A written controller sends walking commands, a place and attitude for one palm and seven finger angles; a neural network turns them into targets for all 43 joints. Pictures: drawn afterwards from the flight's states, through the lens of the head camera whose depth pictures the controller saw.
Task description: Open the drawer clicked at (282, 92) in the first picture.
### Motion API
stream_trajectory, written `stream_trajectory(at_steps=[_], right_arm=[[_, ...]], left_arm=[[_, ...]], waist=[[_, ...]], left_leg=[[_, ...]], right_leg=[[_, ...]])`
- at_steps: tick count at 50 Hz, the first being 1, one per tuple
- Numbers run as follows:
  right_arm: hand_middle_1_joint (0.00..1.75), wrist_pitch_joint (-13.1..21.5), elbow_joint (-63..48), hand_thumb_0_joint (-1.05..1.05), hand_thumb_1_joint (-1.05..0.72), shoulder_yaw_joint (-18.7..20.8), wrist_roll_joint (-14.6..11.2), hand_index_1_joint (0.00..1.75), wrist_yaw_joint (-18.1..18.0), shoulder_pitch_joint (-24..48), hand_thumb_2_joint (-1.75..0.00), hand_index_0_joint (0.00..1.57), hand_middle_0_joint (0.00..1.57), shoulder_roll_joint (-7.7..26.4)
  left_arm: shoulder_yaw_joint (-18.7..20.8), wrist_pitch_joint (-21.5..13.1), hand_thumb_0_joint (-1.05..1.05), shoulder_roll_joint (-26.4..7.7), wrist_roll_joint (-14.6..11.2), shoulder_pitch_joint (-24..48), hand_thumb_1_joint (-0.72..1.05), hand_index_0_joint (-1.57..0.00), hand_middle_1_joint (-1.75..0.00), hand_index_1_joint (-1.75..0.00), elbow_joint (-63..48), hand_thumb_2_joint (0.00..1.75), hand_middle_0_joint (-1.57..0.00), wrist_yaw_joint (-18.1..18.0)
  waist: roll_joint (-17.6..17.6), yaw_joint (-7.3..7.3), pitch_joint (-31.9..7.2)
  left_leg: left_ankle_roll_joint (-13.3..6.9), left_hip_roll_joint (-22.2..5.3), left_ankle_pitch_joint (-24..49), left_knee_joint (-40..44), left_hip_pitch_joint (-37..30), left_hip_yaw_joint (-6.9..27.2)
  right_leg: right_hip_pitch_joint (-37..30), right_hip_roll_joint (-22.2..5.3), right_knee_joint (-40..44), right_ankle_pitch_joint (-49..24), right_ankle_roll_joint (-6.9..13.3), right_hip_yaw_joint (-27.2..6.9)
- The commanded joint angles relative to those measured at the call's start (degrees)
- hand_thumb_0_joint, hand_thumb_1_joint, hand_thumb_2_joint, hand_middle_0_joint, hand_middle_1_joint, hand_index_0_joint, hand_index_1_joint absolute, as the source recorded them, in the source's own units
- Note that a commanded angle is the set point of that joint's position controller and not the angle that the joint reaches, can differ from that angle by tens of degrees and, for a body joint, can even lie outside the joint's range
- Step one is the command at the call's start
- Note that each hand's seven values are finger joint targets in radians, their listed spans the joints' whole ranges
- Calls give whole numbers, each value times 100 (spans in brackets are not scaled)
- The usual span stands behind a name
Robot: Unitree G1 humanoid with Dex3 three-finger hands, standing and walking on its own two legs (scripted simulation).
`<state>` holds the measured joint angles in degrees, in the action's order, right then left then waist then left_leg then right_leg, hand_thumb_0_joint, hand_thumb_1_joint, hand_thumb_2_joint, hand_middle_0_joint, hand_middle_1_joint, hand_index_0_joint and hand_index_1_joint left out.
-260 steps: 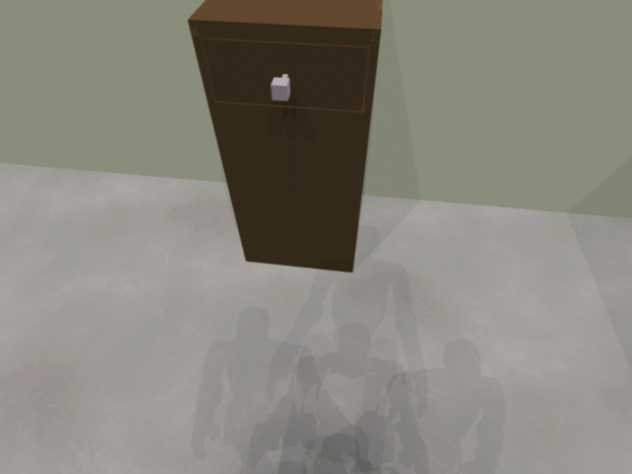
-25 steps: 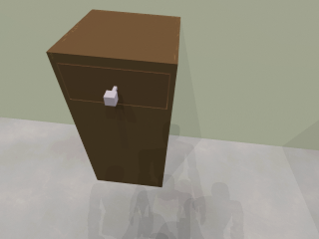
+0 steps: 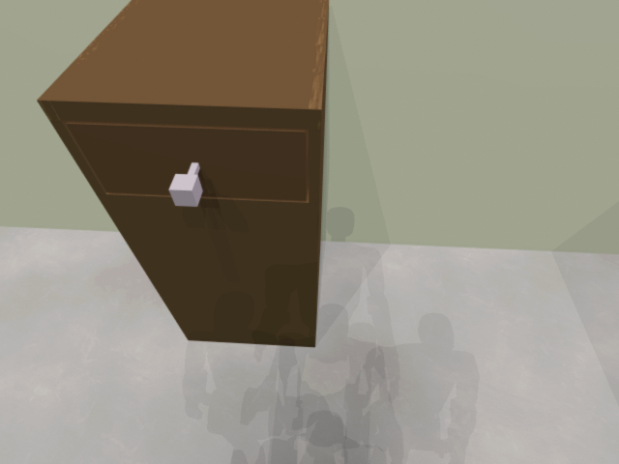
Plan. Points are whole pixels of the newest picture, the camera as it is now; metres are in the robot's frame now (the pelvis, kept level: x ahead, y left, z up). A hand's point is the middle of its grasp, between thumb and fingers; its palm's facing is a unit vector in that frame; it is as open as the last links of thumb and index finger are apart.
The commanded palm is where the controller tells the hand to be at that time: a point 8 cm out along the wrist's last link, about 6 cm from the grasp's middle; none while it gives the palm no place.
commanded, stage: come to a stop and stand still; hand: left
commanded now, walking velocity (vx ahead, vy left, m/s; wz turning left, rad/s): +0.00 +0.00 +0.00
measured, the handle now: (189, 181) +0.53 +0.24 +0.03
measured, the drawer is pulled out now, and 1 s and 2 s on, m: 0.00 0.00 0.00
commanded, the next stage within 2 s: look again from close up in 0.48 s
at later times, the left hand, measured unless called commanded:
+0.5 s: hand out of the picture -0.03 +0.17 -0.16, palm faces +0.03 -0.98 -0.22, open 7.4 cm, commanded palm none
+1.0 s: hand out of the picture -0.01 +0.15 -0.16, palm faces +0.04 -0.98 -0.20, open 7.3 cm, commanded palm none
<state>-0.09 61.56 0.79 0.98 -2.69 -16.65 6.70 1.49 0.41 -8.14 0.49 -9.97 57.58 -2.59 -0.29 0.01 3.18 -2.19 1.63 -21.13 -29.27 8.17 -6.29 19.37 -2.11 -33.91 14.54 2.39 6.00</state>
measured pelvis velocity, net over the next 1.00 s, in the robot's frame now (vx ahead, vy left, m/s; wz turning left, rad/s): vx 0.00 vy -0.01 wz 0.01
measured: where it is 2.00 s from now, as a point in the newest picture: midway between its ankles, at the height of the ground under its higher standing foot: outside the picture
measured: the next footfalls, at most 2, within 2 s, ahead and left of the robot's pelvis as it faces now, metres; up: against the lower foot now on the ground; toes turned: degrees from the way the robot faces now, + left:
none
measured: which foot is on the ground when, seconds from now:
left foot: down 0.00-1.00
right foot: down 0.00-1.00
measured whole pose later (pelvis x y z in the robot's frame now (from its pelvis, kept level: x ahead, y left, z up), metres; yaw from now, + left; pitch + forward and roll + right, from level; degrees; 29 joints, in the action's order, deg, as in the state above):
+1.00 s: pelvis +0.00 -0.01 +0.01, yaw +0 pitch -1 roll +0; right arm 1.4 65.6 -1.7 0.8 -1.9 -20.7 6.8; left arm -1.0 -1.0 -6.7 0.3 -16.9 66.2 -2.0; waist 1.9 0.0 1.1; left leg -1.2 0.2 -18.7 -23.8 4.1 -5.4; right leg 14.4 -0.2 -27.1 11.8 3.3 7.0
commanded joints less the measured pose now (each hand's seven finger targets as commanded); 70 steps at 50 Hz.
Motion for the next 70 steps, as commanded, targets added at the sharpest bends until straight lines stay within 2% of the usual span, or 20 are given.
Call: stream_trajectory(at_steps=[1, 2, 3, 4, 6, 7, 9, 13, 25, 56, 57, 58, 59, 60, 61, 62, 64, 66, 68, 70], right_arm=[[30, 32, -129, 0, -90, 75, 7, 30, 17, -586, -90, 20, 20, 410], [30, 122, -599, 0, -90, 163, -118, 30, 66, 146, -90, 20, 20, 875], [30, 60, -771, 0, -90, 158, -83, 30, 97, -148, -90, 20, 20, 616], [30, 27, -684, 0, -90, 103, -70, 30, 104, -272, -90, 20, 20, 456], [30, 23, -662, 0, -90, 64, 23, 30, 165, -544, -90, 20, 20, 537], [30, 53, -704, 0, -90, 59, 57, 30, 174, -479, -90, 20, 20, 597], [30, 74, -821, 0, -90, 37, 49, 30, 169, -242, -90, 20, 20, 768], [30, 88, -806, 0, -90, -16, 24, 30, 166, -341, -90, 20, 20, 886], [30, 145, -192, 0, -90, -159, 6, 30, 148, -765, -90, 20, 20, 710], [30, 191, 426, 0, -90, -180, -10, 30, 18, -935, -90, 20, 20, 402], [30, 246, 0, 0, -90, -49, -87, 30, 70, -158, -90, 20, 20, 697], [30, 1151, -2257, 0, -90, -77, -397, 30, -200, 103, -90, 20, 20, 1775], [30, 1646, -2020, 0, -90, 4, -393, 30, -419, 710, -90, 20, 20, 1281], [30, 1793, -1647, 0, -90, 151, -466, 30, -430, 545, -90, 20, 20, 1310], [30, 1817, -1678, 0, -90, 60, -480, 30, -387, 362, -90, 20, 20, 948], [30, 1891, -2128, 0, -90, 40, -517, 30, -358, 647, -90, 20, 20, 1086], [30, 2000, -2424, 0, -90, 64, -293, 30, -316, 847, -90, 20, 20, 1454], [30, 1779, -2818, 0, -90, 123, -35, 30, -172, 814, -90, 20, 20, 1507], [30, 1387, -3365, 0, -90, 271, 110, 30, 60, 1171, -90, 20, 20, 1530], [30, 783, -3573, 0, -90, 321, 104, 30, 354, 1376, -90, 20, 20, 1520]], left_arm=[[84, -1, 0, -484, 52, -499, 90, -20, -30, -30, -197, 90, -20, -3], [105, -80, 0, -811, 2, -1157, 90, -20, -30, -30, 66, 90, -20, -207], [94, -125, 0, -1010, 5, -886, 90, -20, -30, -30, -186, 90, -20, -170], [80, -134, 0, -948, 29, -633, 90, -20, -30, -30, -250, 90, -20, -116], [29, -79, 0, -858, 27, -358, 90, -20, -30, -30, -373, 90, -20, -39], [9, -50, 0, -776, 29, -335, 90, -20, -30, -30, -387, 90, -20, -6], [-51, -49, 0, -667, 33, -457, 90, -20, -30, -30, -313, 90, -20, 44], [-107, -109, 0, -654, 12, -659, 90, -20, -30, -30, -128, 90, -20, 91], [-140, -217, 0, -580, -18, -839, 90, -20, -30, -30, 263, 90, -20, 88], [-145, -241, 0, -281, -8, -1030, 90, -20, -30, -30, 672, 90, -20, 44], [-68, -308, 0, -635, 41, -1681, 90, -20, -30, -30, 928, 90, -20, -211], [-736, -1270, 0, -1937, 713, 3109, 88, -20, -32, -32, -7596, 89, -20, -147], [-328, -641, 0, -1755, 817, 1079, 85, -20, -33, -33, -6274, 88, -20, -647], [-263, -206, 0, -1420, 541, 725, 83, -21, -34, -34, -6026, 87, -21, -1016], [-745, 343, 0, -517, 766, -888, 81, -21, -36, -36, -5105, 86, -21, -1061], [-1096, 363, 0, -368, 925, -343, 78, -21, -37, -37, -6038, 85, -21, -1023], [-1131, 220, 0, -760, 1909, -492, 74, -21, -40, -40, -6409, 83, -21, -1151], [-1206, 223, 0, -764, 2990, -747, 69, -22, -43, -43, -6238, 81, -22, -1409], [-1099, 286, 0, -631, 3867, -2198, 64, -22, -47, -47, -5899, 79, -22, -1646], [-760, 217, 0, -802, 4630, -3506, 60, -22, -50, -50, -5606, 77, -22, -1752]], waist=[[-127, -16, -309], [-26, 208, -588], [-195, -13, -917], [-69, -103, -689], [508, -203, -174], [758, -137, 80], [637, 4, 406], [-271, 0, 339], [-39, -78, 199], [-44, -37, 252], [-760, 306, 242], [1270, -273, -2554], [1981, 94, -2195], [2110, 43, -1670], [1191, 67, -1135], [434, 17, -643], [-745, -84, -643], [-1372, -86, -701], [-1439, 313, -513], [-1340, 778, -659]], left_leg=[[-17, -791, 1445, 516, 584, 644], [140, -952, 2017, -307, 589, 409], [180, -472, 102, -212, 820, 441], [178, -415, -134, 122, 624, 423], [-22, -593, 17, 482, 555, 664], [-134, -765, 27, 791, 796, 896], [-208, -979, -258, 1248, 1351, 1120], [-167, -752, -414, 1205, 1280, 895], [-111, -676, 45, 1225, 816, 790], [-14, -815, 937, 1120, 498, 633], [128, -874, 1500, -131, 887, 286], [-89, -238, 2356, 744, -265, 540], [-31, -302, 3339, 852, -374, 481], [161, -338, 2824, 808, -164, 467], [155, -400, 2651, 862, 258, 599], [58, -378, 2244, 769, 482, 708], [-69, -185, 1613, 360, 748, 742], [-58, 39, 1338, 12, 1147, 710], [39, 132, 977, -59, 1462, 651], [151, 115, 1115, -17, 1925, 465]], right_leg=[[-739, -695, 494, -1681, 195, -917], [-1055, -904, 192, -3691, 93, -999], [-1132, -1284, 493, -2589, 397, -1527], [-729, -1342, 728, -1538, 536, -1634], [22, -796, 876, 719, 398, -1188], [90, -495, 751, 754, 254, -965], [-336, -261, 645, 240, 116, -661], [-618, -384, 1076, 432, 98, -975], [-667, -520, 1375, 400, 107, -1050], [-1015, -498, 1096, -1197, 153, -846], [-1173, -748, 712, -4341, -146, -974], [-1648, -218, 436, -2686, 35, -1682], [-1506, -31, 326, -1447, 209, -1125], [-893, 37, 324, -617, 107, -859], [-613, 95, 327, -356, 28, -686], [-480, 97, 519, -608, 8, -637], [-40, 154, 672, -300, 43, -894], [237, 150, 704, 459, 42, -1042], [65, 123, 790, 905, 110, -1123], [-440, 164, 546, 215, 189, -1159]])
